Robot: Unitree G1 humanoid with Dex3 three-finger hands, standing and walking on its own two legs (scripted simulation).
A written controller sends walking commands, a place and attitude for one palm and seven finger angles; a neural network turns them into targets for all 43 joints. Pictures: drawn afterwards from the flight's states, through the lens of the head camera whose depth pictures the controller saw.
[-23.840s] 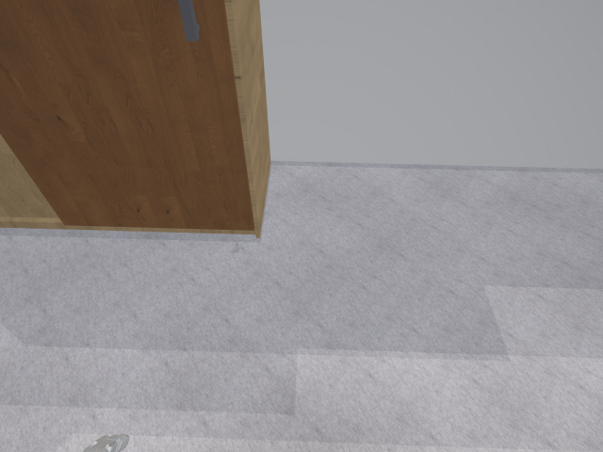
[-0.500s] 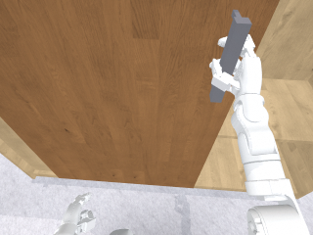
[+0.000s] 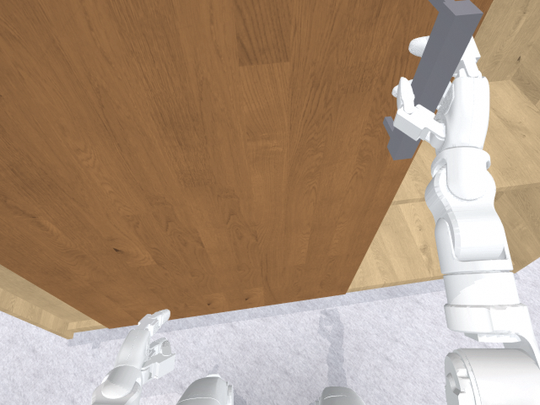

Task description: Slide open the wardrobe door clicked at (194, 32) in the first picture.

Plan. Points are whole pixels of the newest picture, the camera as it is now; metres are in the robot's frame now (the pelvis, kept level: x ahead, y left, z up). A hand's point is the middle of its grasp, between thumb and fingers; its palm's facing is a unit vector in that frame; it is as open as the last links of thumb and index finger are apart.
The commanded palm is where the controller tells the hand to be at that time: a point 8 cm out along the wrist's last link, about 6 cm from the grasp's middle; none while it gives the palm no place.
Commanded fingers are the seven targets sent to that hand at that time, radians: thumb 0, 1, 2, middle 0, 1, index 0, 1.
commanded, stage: stop walking and hold the door there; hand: right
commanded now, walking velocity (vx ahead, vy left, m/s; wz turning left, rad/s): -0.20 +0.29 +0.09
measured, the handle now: (416, 82) +0.45 -0.22 +0.21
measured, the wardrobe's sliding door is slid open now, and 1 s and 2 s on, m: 0.67 0.67 0.67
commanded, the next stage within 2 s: none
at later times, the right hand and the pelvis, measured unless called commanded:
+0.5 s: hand (405, 106) +0.41 -0.19 +0.21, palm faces +0.44 +0.88 -0.14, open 6.8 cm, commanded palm +0.37 -0.23 +0.20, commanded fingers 0.00 -0.90 -0.90 0.45 1.40 0.45 1.40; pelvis +0.03 +0.07 +0.00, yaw +2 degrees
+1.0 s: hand (405, 107) +0.41 -0.19 +0.21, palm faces +0.40 +0.91 -0.13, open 6.7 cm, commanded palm +0.37 -0.23 +0.20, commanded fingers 0.00 -0.90 -0.90 0.45 1.40 0.45 1.40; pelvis +0.02 +0.06 +0.01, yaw +4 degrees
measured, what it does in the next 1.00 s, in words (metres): steps on the spot: left foot, then right foot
